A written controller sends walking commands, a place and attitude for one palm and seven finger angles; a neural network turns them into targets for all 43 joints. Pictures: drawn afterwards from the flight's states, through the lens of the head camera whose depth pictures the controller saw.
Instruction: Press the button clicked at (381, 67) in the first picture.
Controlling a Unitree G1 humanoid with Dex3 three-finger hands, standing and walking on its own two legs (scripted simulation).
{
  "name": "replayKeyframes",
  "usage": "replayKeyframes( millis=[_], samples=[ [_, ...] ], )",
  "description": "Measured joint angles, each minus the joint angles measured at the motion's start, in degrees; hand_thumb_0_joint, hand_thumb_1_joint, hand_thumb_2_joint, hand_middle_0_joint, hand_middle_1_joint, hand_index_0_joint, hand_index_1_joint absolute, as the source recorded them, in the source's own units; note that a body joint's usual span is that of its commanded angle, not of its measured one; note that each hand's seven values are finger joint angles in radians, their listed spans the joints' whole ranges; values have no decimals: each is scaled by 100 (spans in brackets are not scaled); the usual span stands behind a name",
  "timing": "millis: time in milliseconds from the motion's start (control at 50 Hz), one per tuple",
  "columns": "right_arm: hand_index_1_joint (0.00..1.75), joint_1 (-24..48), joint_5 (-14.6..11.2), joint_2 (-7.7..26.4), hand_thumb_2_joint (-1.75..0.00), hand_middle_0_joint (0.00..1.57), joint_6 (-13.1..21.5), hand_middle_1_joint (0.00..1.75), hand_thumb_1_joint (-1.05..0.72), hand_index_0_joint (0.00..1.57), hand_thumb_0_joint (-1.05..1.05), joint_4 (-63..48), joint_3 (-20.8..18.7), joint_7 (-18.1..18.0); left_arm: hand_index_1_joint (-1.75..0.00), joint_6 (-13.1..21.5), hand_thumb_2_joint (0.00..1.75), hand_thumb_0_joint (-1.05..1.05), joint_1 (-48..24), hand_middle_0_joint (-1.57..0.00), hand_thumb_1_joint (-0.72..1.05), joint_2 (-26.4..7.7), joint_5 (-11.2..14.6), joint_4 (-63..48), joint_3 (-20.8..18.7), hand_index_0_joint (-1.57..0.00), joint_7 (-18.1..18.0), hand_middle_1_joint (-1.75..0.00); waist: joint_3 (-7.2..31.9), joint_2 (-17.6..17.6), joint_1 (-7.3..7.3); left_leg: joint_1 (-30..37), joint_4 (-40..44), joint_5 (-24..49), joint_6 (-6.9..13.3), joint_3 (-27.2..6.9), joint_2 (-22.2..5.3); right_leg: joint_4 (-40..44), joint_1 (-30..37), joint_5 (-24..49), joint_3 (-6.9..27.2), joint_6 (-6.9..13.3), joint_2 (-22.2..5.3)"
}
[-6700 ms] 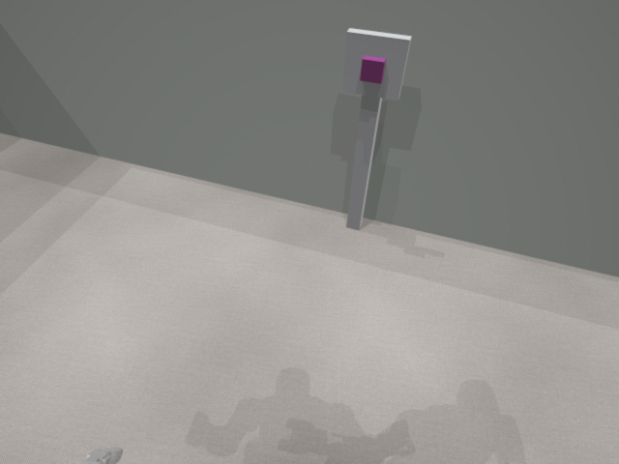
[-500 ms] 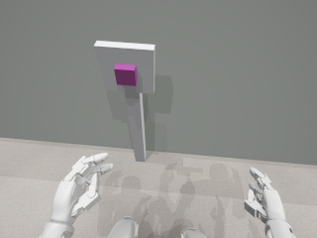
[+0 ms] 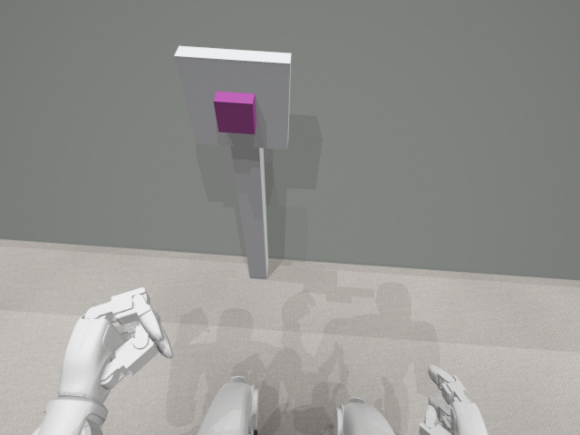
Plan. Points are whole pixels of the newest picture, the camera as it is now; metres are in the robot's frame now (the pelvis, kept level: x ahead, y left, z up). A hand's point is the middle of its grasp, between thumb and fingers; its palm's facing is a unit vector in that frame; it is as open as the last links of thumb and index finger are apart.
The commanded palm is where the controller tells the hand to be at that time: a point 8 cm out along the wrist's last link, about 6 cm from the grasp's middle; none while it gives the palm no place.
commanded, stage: raise the hand and make a fist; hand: left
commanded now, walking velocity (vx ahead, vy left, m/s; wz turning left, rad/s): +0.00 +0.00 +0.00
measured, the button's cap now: (236, 112) +0.61 +0.13 +0.08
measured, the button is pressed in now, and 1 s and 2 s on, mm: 0 0 0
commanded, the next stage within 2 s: aim a knuckle at the button in 1.14 s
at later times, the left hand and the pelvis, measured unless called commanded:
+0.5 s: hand (137, 330) +0.23 +0.20 +0.06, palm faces +0.01 -1.00 -0.05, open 3.1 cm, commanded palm +0.21 +0.25 +0.07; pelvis +0.02 +0.00 +0.01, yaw +1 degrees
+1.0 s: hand (141, 314) +0.25 +0.19 +0.06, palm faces -0.01 -1.00 -0.04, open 3.1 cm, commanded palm +0.22 +0.25 +0.07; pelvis +0.03 -0.01 +0.01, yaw +0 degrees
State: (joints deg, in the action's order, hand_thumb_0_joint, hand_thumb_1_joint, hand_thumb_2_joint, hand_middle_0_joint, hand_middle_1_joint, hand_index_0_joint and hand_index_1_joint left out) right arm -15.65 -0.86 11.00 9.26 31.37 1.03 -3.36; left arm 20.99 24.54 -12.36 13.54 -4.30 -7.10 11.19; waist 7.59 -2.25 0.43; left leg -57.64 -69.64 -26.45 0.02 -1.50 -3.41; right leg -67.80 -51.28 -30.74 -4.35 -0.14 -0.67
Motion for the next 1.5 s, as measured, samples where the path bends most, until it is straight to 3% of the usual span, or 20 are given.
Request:
replayKeyframes(
  millis=[80, 180, 540, 720, 1000, 1280, 1400, 1500],
  samples=[
    [30, 8, -13, 198, -89, 21, 19, 30, -90, 20, 2, -46, -111, -25, -142, 163, 90, 2, 69, -122, 90, -27, 0, 6, 13, -121, 31, -142, 22, 23, 15, 13, -7, -28, 32, 30, 28, -9, 12, -28, 27, -31, -30],
    [30, 146, -30, 301, -89, 20, 21, 30, -91, 20, 2, -179, -179, -61, -147, 129, 90, 2, 38, -127, 90, -74, 17, 56, -5, -127, 92, -147, 17, 75, -2, 49, -8, -62, 45, 34, 40, 3, 56, -55, 32, -43, -39],
    [30, 352, -15, 83, -89, 21, -50, 30, -90, 20, 1, -358, 73, 2, -150, -93, 90, 2, -171, -130, 90, -215, 194, 135, -340, -129, 476, -150, 25, 27, -137, 314, 166, -126, -29, -85, 12, 264, 388, -99, -84, 14, 15],
    [30, 223, -53, 191, -89, 21, -33, 30, -90, 20, 1, -195, 17, -25, -150, -157, 90, 2, -363, -130, 90, -290, 355, 357, -548, -129, 739, -150, 8, -14, -110, 395, 218, -146, -66, -91, -11, 299, 454, -125, -87, 48, 40],
    [30, 144, -79, 295, -89, 20, 5, 30, -91, 20, 2, -193, -85, -42, -150, -61, 90, 2, -449, -130, 90, -256, 454, 613, -597, -129, 842, -150, 18, 9, -54, 479, 332, -106, -106, -35, -35, 331, 470, -109, -29, 81, 60],
    [30, 233, -74, 220, -89, 20, 1, 30, -91, 20, 2, -203, -18, -45, -150, -18, 90, 2, -484, -130, 90, -241, 457, 596, -580, -129, 853, -150, 13, -19, -112, 423, 280, -102, -113, -67, -22, 273, 425, -120, -54, 92, 54],
    [30, 244, -44, 303, -89, 20, 121, 30, -91, 20, 1, -164, 71, -85, -150, 6, 90, 2, -1078, -130, 90, -219, 363, 887, -403, -130, 786, -150, 16, -45, -145, 215, 130, -116, -106, -110, -2, 132, 244, -149, -90, 87, 37],
    [30, 261, -35, 310, -89, 21, 112, 30, -91, 20, 1, -104, 104, -69, -150, -204, 90, 2, -1743, -130, 90, -177, 196, 1148, -244, -130, 579, -150, -16, -30, -73, 120, 72, -122, -100, -93, -1, 59, 135, -157, -69, 84, 34]
  ],
)
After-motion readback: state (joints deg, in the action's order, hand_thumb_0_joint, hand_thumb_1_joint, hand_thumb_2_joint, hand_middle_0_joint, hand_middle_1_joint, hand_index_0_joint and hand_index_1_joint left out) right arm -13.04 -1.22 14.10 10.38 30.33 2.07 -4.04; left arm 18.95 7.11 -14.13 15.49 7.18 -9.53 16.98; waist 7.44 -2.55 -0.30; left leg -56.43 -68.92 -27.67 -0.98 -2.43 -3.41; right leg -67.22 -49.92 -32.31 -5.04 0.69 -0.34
